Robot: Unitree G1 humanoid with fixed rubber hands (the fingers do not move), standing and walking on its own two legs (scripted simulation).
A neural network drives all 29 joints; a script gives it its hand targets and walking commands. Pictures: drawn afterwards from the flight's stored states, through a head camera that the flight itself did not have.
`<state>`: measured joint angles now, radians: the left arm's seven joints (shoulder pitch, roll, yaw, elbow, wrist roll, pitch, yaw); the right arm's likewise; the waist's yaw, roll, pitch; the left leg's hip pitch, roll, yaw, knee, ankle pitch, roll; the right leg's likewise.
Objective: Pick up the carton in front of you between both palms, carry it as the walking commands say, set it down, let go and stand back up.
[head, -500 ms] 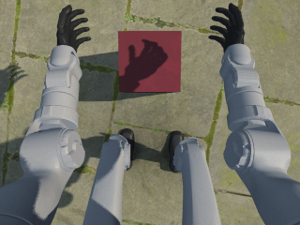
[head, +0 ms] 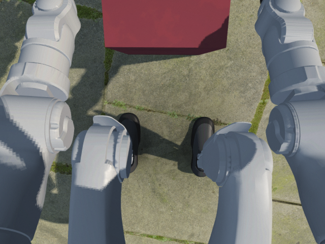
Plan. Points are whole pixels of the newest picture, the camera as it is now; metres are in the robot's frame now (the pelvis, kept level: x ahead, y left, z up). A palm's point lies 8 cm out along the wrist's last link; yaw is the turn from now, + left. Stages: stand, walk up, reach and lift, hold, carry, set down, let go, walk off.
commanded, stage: reach and lift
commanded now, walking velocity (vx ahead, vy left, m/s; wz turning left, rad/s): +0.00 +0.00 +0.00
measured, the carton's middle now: (164, 3) +0.55 +0.03 -0.27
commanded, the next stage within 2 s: none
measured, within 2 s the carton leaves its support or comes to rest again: leaves its support in 0.98 s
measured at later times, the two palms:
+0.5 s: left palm out of the picture +0.54 +0.20 -0.19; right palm out of the picture +0.56 -0.14 -0.20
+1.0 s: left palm out of the picture +0.55 +0.18 -0.18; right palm out of the picture +0.56 -0.12 -0.19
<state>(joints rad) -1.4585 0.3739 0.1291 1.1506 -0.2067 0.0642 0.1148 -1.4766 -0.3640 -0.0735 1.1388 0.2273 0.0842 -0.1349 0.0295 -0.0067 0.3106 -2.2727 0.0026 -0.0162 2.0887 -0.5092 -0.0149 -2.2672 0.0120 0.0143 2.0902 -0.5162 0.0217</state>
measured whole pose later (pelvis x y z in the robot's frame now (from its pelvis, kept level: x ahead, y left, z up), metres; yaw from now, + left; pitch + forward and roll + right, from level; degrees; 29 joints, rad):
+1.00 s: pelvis +0.00 +0.00 -0.03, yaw +0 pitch +35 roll +0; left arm -1.46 0.29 0.17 1.04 -0.13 0.20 0.12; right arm -1.48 -0.28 -0.11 1.07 0.15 0.18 -0.15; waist 0.04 0.00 0.35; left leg -2.30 0.00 -0.02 2.22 -0.54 -0.02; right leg -2.30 0.02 0.02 2.22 -0.54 0.02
